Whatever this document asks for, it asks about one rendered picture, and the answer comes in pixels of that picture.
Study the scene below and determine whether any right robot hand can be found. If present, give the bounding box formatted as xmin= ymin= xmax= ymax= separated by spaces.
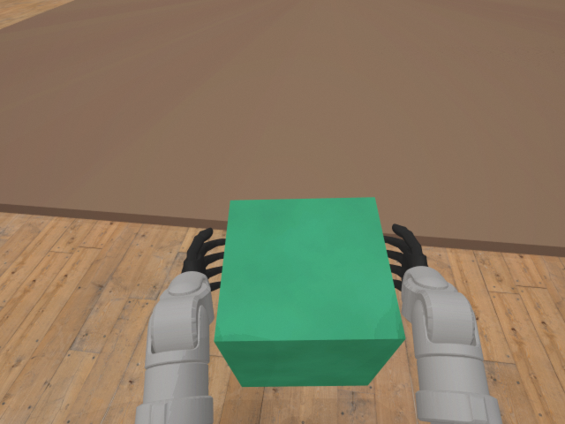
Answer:
xmin=383 ymin=223 xmax=428 ymax=292

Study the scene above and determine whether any left robot hand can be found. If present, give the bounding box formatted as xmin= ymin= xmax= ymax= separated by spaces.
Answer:
xmin=181 ymin=228 xmax=226 ymax=292

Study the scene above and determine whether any carton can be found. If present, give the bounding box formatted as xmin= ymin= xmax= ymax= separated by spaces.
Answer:
xmin=214 ymin=197 xmax=406 ymax=387

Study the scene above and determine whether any right robot forearm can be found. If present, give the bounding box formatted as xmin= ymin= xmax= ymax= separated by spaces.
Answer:
xmin=401 ymin=266 xmax=502 ymax=424

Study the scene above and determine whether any left robot forearm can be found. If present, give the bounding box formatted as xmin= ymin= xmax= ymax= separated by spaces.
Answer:
xmin=135 ymin=271 xmax=215 ymax=424

